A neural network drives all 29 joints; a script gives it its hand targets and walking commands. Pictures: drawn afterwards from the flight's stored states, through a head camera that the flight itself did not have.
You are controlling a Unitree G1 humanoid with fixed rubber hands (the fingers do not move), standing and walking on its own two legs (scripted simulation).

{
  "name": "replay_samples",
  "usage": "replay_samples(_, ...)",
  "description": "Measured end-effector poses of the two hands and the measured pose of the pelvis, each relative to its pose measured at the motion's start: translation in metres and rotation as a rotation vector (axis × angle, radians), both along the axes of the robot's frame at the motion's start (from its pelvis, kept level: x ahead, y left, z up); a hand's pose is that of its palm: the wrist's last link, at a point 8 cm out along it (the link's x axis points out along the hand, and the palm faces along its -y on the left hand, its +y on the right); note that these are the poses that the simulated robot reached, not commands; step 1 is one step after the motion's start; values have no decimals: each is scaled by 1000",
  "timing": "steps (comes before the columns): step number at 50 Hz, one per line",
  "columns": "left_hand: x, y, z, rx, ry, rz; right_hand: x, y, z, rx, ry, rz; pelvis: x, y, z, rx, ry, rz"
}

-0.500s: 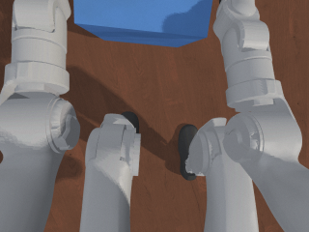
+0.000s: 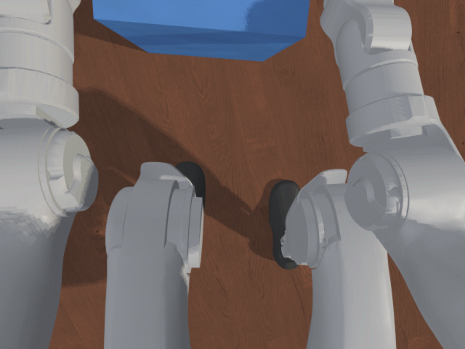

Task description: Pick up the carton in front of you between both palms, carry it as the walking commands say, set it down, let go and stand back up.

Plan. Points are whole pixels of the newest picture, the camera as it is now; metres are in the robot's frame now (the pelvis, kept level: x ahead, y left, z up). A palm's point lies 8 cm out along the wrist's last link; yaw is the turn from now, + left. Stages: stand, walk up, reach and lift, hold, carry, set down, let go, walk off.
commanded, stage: set down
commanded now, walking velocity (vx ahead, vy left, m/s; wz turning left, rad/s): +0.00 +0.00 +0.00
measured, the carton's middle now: out of the picture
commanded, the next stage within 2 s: let go in 1.96 s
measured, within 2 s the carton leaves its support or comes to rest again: neither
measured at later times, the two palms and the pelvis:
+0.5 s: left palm out of the picture +0.55 +0.26 -0.17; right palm out of the picture +0.57 -0.06 -0.17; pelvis +0.00 +0.00 -0.01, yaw +0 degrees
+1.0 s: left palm out of the picture +0.56 +0.29 -0.16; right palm out of the picture +0.58 -0.09 -0.17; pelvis +0.01 +0.00 -0.01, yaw +0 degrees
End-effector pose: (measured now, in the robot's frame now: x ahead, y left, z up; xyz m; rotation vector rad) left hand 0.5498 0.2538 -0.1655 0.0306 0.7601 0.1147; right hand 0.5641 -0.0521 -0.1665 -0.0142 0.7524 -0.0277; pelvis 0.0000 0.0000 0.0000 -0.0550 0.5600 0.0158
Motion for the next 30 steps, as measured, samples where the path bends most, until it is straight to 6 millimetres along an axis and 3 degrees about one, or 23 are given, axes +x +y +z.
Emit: replay_samples(30, -1, 5, -6, -62, -21, -34, 3, -7, -10, 41, -20, 61, 4, 0, -10, 4, -27, 0)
